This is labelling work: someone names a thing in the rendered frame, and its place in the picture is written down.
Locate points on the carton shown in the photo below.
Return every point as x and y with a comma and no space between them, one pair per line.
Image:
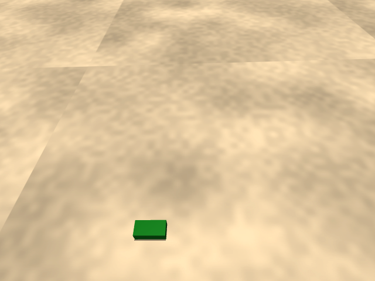
150,229

